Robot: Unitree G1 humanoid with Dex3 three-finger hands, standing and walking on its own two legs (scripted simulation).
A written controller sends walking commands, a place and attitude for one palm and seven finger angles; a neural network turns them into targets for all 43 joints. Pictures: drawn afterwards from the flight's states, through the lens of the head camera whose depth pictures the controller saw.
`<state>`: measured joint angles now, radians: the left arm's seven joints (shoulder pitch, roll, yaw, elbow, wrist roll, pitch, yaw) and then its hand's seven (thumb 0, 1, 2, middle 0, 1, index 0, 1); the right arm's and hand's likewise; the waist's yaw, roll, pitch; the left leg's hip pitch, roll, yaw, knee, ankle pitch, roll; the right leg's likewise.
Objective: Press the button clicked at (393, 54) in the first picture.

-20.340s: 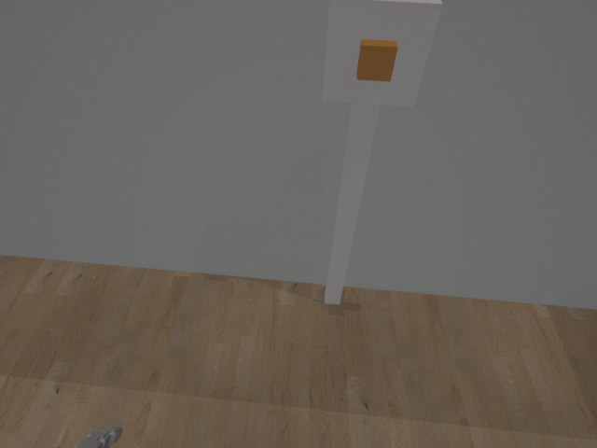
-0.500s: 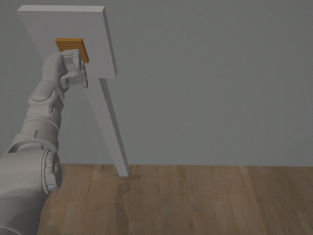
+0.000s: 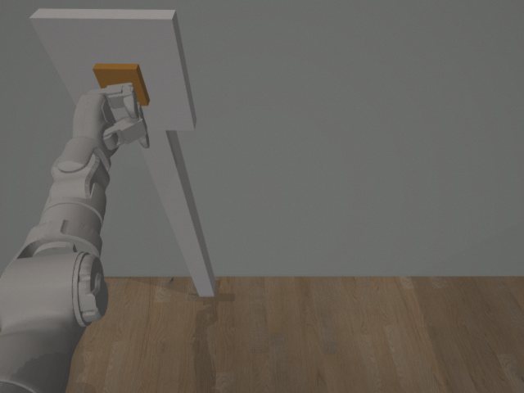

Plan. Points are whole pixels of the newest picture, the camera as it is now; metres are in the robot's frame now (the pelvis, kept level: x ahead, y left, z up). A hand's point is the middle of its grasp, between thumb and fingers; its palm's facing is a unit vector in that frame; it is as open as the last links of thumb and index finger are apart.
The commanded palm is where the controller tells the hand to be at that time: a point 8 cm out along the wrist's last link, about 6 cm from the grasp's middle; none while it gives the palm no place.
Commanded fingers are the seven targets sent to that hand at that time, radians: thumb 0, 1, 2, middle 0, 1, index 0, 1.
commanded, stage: pull the fist back off the button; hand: left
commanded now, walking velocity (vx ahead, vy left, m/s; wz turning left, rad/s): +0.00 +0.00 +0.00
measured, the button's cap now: (124, 82) +0.53 +0.20 +0.20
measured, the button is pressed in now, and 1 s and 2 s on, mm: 11 0 0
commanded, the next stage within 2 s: draw the hand back to the body in 0.76 s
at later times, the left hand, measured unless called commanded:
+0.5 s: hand (131, 147) +0.43 +0.18 +0.16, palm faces -0.01 -1.00 +0.00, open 3.1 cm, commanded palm +0.39 +0.23 +0.17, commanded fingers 0.00 0.90 0.90 -1.30 -1.50 -1.30 -1.50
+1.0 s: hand (117, 169) +0.37 +0.18 +0.17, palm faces +0.01 -1.00 -0.02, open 3.1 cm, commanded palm +0.33 +0.24 +0.17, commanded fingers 0.00 0.90 0.90 -1.30 -1.50 -1.30 -1.50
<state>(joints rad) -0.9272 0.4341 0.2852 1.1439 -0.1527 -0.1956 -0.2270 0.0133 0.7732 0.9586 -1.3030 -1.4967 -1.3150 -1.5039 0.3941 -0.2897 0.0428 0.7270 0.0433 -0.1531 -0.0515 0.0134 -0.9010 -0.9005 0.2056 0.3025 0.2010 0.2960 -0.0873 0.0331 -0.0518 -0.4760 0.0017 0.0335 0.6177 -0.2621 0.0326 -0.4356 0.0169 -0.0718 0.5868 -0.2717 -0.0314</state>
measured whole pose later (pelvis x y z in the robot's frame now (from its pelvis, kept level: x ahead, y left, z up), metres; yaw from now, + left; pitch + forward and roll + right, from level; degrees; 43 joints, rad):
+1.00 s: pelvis +0.03 -0.01 +0.01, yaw +0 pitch +0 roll +0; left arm -0.29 0.30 0.25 0.24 -0.25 0.16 -0.23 0.02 0.90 0.90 -1.30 -1.50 -1.30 -1.50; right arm 0.19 -0.25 0.07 0.60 0.06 -0.06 -0.08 0.02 -0.90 -0.90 0.21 0.30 0.20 0.30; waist 0.02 0.05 -0.05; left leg -0.23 0.00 0.04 0.50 -0.27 0.02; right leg -0.20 0.02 -0.06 0.49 -0.29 -0.04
